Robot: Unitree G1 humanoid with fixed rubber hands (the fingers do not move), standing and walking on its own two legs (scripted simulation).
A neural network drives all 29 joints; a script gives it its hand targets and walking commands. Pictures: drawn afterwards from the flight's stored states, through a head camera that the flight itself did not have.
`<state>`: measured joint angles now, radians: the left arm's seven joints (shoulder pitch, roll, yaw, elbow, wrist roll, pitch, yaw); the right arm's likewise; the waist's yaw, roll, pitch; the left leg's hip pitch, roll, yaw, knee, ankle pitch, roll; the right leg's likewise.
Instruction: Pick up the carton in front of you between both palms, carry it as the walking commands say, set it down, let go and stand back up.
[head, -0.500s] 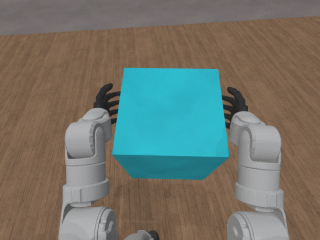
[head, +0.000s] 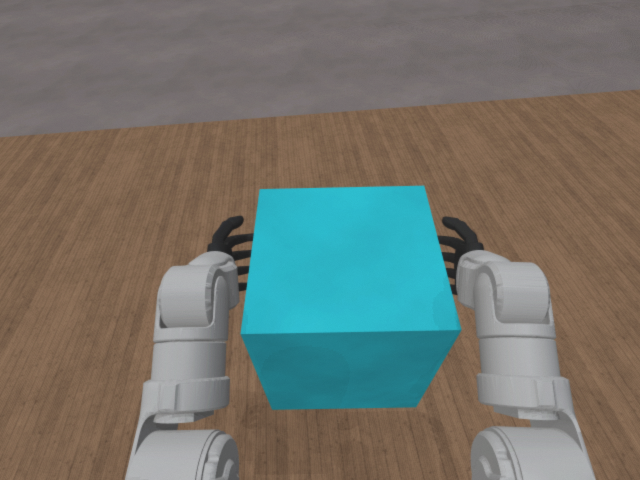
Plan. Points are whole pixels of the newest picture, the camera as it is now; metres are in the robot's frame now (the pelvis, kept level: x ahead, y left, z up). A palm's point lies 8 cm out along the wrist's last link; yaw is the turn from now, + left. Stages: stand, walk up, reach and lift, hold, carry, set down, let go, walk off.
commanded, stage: carry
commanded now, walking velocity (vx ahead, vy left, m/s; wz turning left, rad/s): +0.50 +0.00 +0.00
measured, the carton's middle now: (342, 305) +0.35 +0.01 +0.01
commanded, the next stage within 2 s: none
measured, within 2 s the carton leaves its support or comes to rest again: neither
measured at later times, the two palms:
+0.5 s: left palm (245, 125) +0.66 +0.18 +0.09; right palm (417, 132) +0.65 -0.12 +0.08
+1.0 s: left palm (279, 72) +0.94 +0.15 +0.04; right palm (410, 71) +0.95 -0.15 +0.04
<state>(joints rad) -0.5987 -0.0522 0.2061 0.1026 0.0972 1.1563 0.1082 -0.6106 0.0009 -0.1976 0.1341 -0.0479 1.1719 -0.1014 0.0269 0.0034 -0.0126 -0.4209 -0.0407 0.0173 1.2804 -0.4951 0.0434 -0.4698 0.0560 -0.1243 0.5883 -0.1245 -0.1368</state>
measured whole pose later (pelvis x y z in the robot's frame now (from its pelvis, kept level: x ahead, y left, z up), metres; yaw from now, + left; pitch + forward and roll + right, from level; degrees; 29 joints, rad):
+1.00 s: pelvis +0.59 +0.00 -0.05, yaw +0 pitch +5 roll +0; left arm -0.59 -0.04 0.19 0.13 0.09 1.16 0.12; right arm -0.61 -0.01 -0.18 0.17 -0.05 1.18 -0.11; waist 0.03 0.00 -0.03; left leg -0.49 -0.03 0.01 1.28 -0.48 0.04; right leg -0.47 0.05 -0.11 0.59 -0.13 -0.12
